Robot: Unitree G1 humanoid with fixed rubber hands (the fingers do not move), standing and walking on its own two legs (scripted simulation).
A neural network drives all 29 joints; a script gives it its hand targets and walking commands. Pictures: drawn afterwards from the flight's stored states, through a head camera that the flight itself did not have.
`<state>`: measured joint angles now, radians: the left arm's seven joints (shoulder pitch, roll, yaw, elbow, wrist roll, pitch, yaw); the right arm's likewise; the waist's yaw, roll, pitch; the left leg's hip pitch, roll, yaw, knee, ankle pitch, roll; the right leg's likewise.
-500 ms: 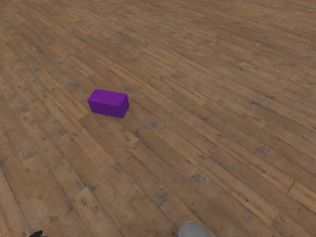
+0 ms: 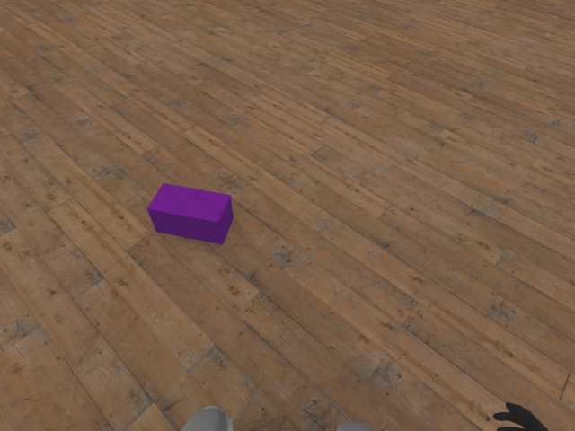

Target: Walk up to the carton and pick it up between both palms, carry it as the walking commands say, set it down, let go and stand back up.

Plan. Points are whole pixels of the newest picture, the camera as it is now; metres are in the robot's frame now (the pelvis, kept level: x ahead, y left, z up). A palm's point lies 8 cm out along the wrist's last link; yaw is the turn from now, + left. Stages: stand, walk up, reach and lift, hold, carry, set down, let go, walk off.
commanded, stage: walk up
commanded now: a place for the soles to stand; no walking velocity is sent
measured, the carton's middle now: (192, 213) +1.04 +0.33 -0.66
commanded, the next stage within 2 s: none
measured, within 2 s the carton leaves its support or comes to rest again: neither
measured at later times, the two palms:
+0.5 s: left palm out of the picture +0.23 +0.51 -0.03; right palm (388, 335) +0.27 -0.18 -0.09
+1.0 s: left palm out of the picture +0.42 +0.63 -0.04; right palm (307, 301) +0.34 -0.05 -0.10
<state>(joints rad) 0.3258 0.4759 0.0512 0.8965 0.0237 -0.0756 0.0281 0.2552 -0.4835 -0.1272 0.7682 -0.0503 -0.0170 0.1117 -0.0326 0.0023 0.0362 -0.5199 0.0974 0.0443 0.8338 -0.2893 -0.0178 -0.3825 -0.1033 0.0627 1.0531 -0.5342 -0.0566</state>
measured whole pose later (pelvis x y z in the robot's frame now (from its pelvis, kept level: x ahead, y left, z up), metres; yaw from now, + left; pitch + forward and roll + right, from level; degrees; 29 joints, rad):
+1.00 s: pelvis +0.33 +0.29 +0.02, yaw -9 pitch -3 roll -1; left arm 0.35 0.44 0.06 0.86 0.02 -0.12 0.07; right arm 0.27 -0.49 -0.10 0.80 -0.05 0.07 0.10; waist 0.00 0.12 0.09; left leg -0.65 0.11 -0.06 1.12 -0.36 -0.01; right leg -0.34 -0.08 -0.07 0.74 -0.36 -0.02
